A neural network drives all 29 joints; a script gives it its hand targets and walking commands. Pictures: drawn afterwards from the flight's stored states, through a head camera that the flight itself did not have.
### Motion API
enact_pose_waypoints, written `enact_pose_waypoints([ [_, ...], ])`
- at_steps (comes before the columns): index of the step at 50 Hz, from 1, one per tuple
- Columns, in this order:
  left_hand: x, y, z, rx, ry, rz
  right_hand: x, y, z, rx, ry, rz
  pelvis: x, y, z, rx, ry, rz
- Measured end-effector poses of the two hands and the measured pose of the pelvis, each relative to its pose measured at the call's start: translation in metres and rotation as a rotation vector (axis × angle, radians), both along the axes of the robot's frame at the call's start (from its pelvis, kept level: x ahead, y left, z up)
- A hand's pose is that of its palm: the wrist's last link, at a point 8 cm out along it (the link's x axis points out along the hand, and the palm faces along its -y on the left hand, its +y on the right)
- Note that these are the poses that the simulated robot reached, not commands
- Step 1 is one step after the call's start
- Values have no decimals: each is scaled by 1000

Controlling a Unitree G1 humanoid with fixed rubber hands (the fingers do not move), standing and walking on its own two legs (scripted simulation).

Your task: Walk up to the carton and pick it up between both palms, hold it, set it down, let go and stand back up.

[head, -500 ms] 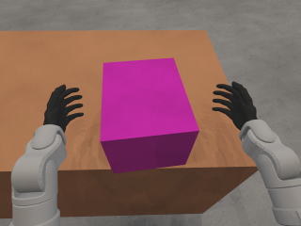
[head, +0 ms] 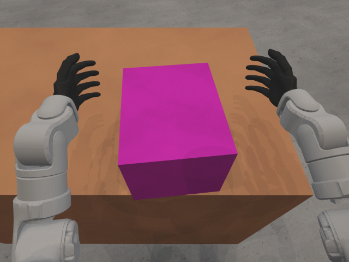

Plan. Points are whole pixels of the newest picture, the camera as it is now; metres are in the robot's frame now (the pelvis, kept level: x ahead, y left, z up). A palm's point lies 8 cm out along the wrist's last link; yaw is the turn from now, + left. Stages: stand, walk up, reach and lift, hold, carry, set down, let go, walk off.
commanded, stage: reach and lift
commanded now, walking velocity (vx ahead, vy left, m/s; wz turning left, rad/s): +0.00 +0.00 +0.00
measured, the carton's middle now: (171, 130) +0.40 +0.05 +0.05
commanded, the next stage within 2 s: none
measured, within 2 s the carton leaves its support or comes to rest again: neither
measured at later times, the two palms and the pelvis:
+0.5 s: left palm (79, 127) +0.35 +0.24 +0.11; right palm (260, 113) +0.41 -0.15 +0.11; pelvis +0.00 +0.00 +0.00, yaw +0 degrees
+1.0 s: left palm (95, 125) +0.37 +0.21 +0.10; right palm (251, 111) +0.42 -0.14 +0.10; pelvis +0.00 +0.00 +0.00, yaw +0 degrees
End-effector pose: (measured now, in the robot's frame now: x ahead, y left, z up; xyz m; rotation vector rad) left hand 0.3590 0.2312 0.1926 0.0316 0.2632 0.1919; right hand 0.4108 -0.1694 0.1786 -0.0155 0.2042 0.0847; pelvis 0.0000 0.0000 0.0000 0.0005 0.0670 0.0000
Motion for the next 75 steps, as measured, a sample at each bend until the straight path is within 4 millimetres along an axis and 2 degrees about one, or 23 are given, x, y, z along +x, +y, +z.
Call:
enact_pose_waypoints([
  [5,9,4,2,0,2,14,11,2,6,0,-2,2,3,0,0,-3,6,4],
  [10,10,8,-10,-7,28,29,16,5,0,0,15,-8,6,0,1,-6,3,9],
  [22,-8,6,-69,-47,92,40,1,14,-55,1,82,-29,2,4,0,-7,3,6],
  [27,-8,2,-82,-55,92,36,0,23,-75,8,87,-28,-5,4,-1,-8,22,10],
  [34,-1,-5,-94,-51,87,33,5,35,-91,14,73,-32,-9,5,-3,-12,55,18],
  [38,1,-10,-94,-49,77,30,6,39,-92,16,49,-39,-7,5,-3,-13,66,19],
  [51,9,-22,-91,-58,62,25,12,34,-78,16,20,-62,0,4,-1,-9,38,3],
  [55,9,-27,-91,-72,51,27,11,40,-78,23,28,-57,2,2,-1,-9,29,1],
  [63,7,-34,-92,-77,41,44,7,65,-80,54,21,-42,1,0,-1,-13,15,12],
  [75,3,-36,-91,-76,39,80,5,64,-80,64,13,-106,-5,1,-2,-19,16,19],
])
